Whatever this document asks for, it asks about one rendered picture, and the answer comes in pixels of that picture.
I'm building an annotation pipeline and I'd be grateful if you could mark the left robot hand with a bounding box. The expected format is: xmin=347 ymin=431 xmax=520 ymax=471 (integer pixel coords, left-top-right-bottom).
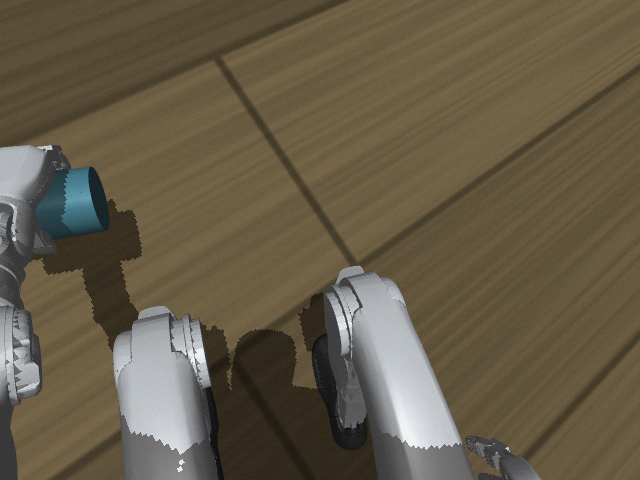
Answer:
xmin=0 ymin=145 xmax=71 ymax=255

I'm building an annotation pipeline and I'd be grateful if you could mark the left robot arm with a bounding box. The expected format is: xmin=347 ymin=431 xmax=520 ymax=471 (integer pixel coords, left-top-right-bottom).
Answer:
xmin=0 ymin=196 xmax=42 ymax=480

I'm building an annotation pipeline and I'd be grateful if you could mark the left robot foot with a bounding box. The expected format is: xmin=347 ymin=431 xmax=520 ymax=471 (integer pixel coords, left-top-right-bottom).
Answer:
xmin=205 ymin=387 xmax=224 ymax=480

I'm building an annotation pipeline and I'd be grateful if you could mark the right robot hand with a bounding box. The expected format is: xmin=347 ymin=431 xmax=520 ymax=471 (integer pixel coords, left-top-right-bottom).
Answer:
xmin=465 ymin=436 xmax=542 ymax=480

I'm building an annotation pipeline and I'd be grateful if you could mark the right robot foot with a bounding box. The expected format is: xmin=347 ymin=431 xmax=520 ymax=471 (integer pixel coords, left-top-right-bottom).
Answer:
xmin=312 ymin=333 xmax=367 ymax=451

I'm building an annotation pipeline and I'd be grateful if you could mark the bottle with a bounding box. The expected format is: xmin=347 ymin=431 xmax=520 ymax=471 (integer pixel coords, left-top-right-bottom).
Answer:
xmin=34 ymin=167 xmax=109 ymax=240

